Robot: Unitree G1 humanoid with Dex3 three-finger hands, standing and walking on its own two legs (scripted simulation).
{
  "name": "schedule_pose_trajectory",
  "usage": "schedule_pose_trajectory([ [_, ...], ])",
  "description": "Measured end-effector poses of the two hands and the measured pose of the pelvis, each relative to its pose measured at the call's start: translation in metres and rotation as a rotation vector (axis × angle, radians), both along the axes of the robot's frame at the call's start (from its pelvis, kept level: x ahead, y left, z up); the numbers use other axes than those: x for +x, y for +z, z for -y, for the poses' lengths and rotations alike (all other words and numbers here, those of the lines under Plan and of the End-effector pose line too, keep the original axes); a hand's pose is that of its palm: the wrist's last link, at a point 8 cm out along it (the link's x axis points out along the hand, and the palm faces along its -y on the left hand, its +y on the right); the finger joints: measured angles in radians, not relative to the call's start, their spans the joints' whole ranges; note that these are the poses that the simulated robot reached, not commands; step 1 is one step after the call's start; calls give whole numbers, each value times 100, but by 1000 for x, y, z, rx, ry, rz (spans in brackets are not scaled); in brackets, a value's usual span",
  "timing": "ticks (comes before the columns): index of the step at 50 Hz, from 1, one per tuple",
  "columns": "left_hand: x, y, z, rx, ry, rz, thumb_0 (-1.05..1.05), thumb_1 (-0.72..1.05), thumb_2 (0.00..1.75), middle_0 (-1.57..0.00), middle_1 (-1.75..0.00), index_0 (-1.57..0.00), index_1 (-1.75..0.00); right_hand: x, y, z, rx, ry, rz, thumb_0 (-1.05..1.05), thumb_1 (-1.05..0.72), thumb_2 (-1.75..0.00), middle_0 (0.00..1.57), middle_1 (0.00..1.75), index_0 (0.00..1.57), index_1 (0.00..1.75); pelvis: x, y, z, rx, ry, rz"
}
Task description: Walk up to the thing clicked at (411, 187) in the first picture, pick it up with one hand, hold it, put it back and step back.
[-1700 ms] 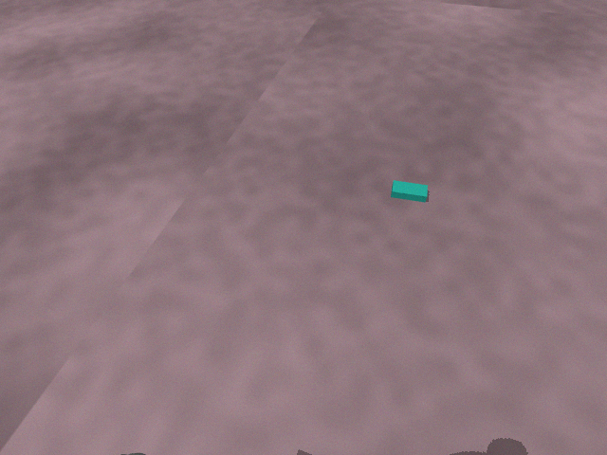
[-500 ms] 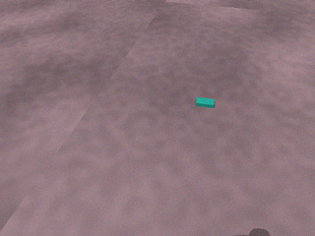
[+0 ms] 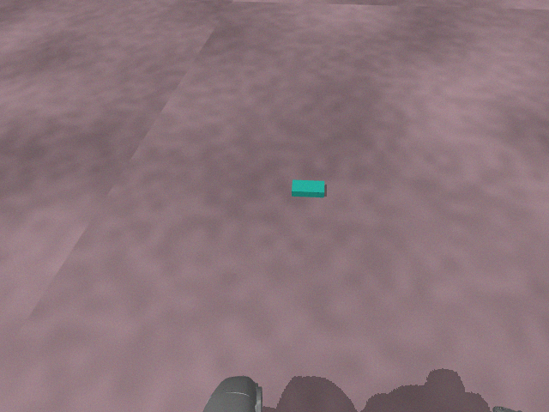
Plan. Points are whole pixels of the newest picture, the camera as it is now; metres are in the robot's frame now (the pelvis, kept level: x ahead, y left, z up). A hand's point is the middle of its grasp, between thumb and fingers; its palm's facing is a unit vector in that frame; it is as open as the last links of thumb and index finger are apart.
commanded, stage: walk up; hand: left
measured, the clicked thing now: (308, 188) +1.14 -0.01 -0.75
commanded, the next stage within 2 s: none
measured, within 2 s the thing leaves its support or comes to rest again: neither
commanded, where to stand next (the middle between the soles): +0.77 -0.25 m, yaw -2 degrees
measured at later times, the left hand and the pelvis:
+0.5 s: hand (201, 273) +0.35 +0.21 -0.13, palm faces -0.17 -0.92 -0.36, open 7.4 cm; pelvis +0.21 -0.06 +0.00, yaw -6 degrees
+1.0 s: hand (263, 239) +0.45 +0.10 -0.13, palm faces -0.07 -0.93 -0.35, open 7.4 cm; pelvis +0.39 -0.17 +0.00, yaw -6 degrees
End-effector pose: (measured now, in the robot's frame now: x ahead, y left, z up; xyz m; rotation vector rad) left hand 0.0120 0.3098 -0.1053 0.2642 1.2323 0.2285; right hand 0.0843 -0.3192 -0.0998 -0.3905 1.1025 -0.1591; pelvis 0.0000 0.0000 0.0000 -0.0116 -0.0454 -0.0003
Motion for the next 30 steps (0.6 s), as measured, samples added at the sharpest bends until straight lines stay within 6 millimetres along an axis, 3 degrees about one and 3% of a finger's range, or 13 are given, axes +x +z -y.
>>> schedule_pose_trajectory([
  [4,30,-9,4,-22,-15,-10,0,90,90,-21,-30,-20,-30,27,8,0,-15,10,-12,0,-90,-90,20,30,20,30,34,0,3,-20,-6,-11],
  [8,76,-25,-2,-33,-45,3,1,90,90,-21,-30,-20,-30,54,11,3,-60,-5,0,0,-90,-90,21,30,21,30,72,-10,0,-12,-8,-11],
  [12,136,-28,1,-27,-122,2,1,91,90,-20,-30,-20,-30,69,17,10,-83,-75,55,0,-90,-90,21,30,21,30,105,-11,0,17,-48,-3],
  [19,254,-2,15,3,-215,110,1,91,90,-20,-30,-20,-30,73,29,32,-81,-159,2,0,-90,-90,21,30,21,30,160,2,22,29,-75,10],
  [25,341,14,52,28,-267,156,0,91,90,-20,-30,-20,-30,89,12,69,-55,-189,-82,1,-90,-90,21,30,21,30,208,-3,56,46,-98,8],
  [30,401,15,99,69,-276,211,0,91,90,-20,-30,-20,-30,127,-25,113,-26,-209,-121,1,-90,-90,21,30,21,30,255,-22,99,29,-102,10],
])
